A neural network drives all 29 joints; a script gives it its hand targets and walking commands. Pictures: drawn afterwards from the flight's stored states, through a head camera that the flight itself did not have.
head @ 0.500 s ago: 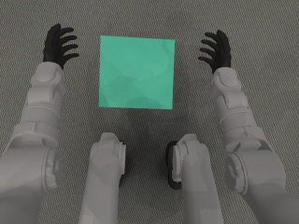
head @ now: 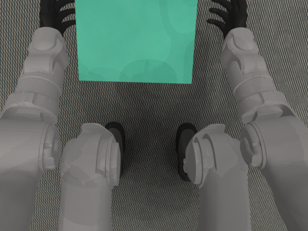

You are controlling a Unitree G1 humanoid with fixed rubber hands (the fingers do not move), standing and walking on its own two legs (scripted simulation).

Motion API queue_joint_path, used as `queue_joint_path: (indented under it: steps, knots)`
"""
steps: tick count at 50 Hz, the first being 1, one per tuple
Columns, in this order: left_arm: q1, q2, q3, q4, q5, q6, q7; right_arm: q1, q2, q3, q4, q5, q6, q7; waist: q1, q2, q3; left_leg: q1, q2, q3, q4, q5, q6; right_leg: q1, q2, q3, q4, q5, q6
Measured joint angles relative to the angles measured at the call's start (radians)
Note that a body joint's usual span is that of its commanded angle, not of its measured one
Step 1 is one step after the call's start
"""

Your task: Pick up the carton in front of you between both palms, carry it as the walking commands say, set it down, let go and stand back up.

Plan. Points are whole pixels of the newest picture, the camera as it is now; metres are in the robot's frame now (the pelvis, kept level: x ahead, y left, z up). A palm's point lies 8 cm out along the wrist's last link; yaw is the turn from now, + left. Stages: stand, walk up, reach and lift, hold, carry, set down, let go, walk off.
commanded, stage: reach and lift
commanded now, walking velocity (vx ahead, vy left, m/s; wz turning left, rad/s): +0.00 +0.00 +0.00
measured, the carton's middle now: (138, 39) +0.50 +0.05 -0.25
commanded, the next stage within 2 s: none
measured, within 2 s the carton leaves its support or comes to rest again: leaves its support in 0.66 s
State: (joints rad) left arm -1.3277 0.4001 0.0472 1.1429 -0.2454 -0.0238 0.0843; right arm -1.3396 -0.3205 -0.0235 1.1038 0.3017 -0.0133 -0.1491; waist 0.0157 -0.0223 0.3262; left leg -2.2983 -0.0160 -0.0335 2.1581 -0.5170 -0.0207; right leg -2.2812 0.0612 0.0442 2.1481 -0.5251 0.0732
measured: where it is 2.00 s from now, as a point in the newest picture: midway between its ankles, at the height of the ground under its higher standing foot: (150, 161)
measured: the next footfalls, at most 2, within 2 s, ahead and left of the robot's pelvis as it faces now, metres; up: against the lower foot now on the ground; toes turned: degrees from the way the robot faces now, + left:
none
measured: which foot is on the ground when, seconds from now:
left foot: down 0.00-1.00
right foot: down 0.00-1.00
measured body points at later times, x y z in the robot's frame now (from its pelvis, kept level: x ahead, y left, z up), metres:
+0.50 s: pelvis +0.00 +0.00 +0.01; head +0.37 +0.02 +0.26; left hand +0.52 +0.19 -0.19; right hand +0.55 -0.11 -0.18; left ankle +0.12 +0.12 -0.34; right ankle +0.13 -0.13 -0.34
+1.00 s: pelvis +0.00 -0.01 +0.03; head +0.28 +0.02 +0.38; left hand +0.50 +0.19 -0.06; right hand +0.53 -0.11 -0.05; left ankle +0.12 +0.13 -0.34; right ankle +0.13 -0.13 -0.34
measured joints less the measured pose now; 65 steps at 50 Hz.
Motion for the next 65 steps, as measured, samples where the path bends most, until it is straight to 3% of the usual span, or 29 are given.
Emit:
queue_joint_path:
  steps: [9, 20, 26, 33, 38, 43, 47, 53, 56, 65]
  knots:
    - [-0.023, -0.033, 0.005, 0.014, 0.007, -0.001, 0.007, -0.002, 0.018, 0.0, 0.016, -0.014, 0.0, 0.001, 0.016, -0.004, -0.03, -0.002, 0.0, -0.001, -0.004, -0.006, -0.007, -0.006, -0.003, -0.003, 0.001, -0.008, -0.009]
    - [-0.022, -0.065, -0.027, 0.007, -0.002, -0.02, 0.017, -0.051, 0.069, 0.03, 0.033, -0.02, -0.019, -0.01, 0.015, -0.004, -0.035, -0.009, -0.001, -0.006, -0.029, 0.003, -0.011, -0.014, -0.004, -0.007, -0.021, 0.0, -0.015]
    - [-0.056, -0.076, -0.051, 0.061, -0.022, -0.03, 0.04, -0.079, 0.09, -0.002, 0.069, -0.03, -0.038, -0.075, 0.017, 0.005, -0.033, -0.007, -0.006, -0.001, -0.038, 0.009, -0.009, -0.011, -0.001, 0.001, -0.028, 0.003, -0.01]
    - [-0.076, -0.088, -0.035, 0.063, 0.007, 0.046, 0.046, -0.087, 0.095, -0.08, 0.075, -0.09, 0.024, -0.068, 0.018, -0.004, -0.036, -0.002, -0.009, 0.003, -0.003, -0.003, -0.008, -0.007, 0.013, 0.011, 0.009, -0.01, -0.001]
    - [0.007, -0.111, -0.021, -0.039, 0.018, 0.1, 0.059, 0.008, 0.11, -0.095, -0.034, -0.079, 0.07, -0.073, 0.013, -0.014, -0.085, -0.005, -0.021, -0.005, 0.021, -0.015, -0.016, -0.008, 0.031, 0.017, 0.03, -0.022, 0.012]
    - [0.129, -0.149, 0.029, -0.186, 0.077, 0.174, 0.067, 0.12, 0.153, -0.156, -0.164, -0.115, 0.134, -0.067, 0.01, -0.025, -0.177, 0.016, -0.043, -0.022, -0.001, -0.014, -0.033, 0.015, 0.046, 0.019, 0.007, -0.024, 0.018]
    - [0.198, -0.2, 0.118, -0.258, 0.164, 0.234, 0.051, 0.177, 0.205, -0.253, -0.215, -0.207, 0.179, -0.043, 0.008, -0.028, -0.272, 0.055, -0.056, -0.03, -0.053, -0.011, -0.042, 0.055, 0.051, 0.02, -0.04, -0.024, 0.012]
    - [0.266, -0.284, 0.27, -0.286, 0.319, 0.286, -0.012, 0.228, 0.275, -0.396, -0.237, -0.376, 0.237, 0.006, 0.006, -0.019, -0.409, 0.122, -0.074, -0.042, -0.173, 0.004, -0.047, 0.123, 0.06, 0.024, -0.155, -0.017, 0.002]
    - [0.302, -0.313, 0.319, -0.305, 0.375, 0.299, -0.035, 0.254, 0.304, -0.425, -0.254, -0.425, 0.258, 0.031, 0.005, -0.018, -0.451, 0.161, -0.075, -0.048, -0.236, 0.011, -0.047, 0.16, 0.067, 0.027, -0.219, -0.007, 0.001]
    - [0.414, -0.348, 0.326, -0.415, 0.384, 0.315, -0.052, 0.354, 0.353, -0.41, -0.36, -0.439, 0.277, 0.039, 0.0, -0.011, -0.506, 0.284, -0.08, -0.058, -0.38, 0.021, -0.048, 0.282, 0.069, 0.038, -0.361, 0.004, -0.007]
